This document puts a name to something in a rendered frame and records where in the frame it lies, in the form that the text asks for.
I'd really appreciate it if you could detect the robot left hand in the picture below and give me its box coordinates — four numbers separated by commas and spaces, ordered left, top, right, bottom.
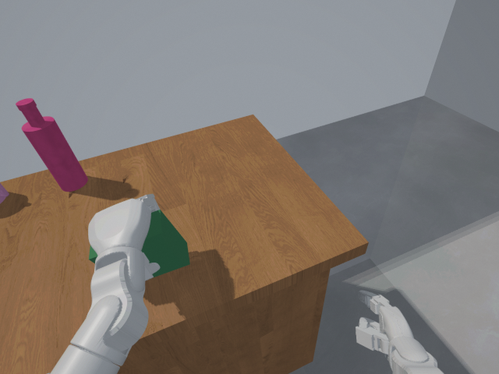
88, 194, 160, 281

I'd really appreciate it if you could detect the left robot forearm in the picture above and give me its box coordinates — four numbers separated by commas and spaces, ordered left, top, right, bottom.
47, 246, 149, 374

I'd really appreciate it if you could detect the table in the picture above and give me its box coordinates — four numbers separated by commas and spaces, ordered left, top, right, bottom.
0, 115, 369, 374

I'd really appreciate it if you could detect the sponge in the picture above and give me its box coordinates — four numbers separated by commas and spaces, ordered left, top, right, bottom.
89, 210, 190, 277

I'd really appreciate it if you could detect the robot right hand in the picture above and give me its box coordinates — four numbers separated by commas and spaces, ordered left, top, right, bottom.
356, 291, 414, 361

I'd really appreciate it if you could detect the right robot forearm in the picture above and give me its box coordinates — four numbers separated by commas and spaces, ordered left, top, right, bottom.
388, 336, 444, 374

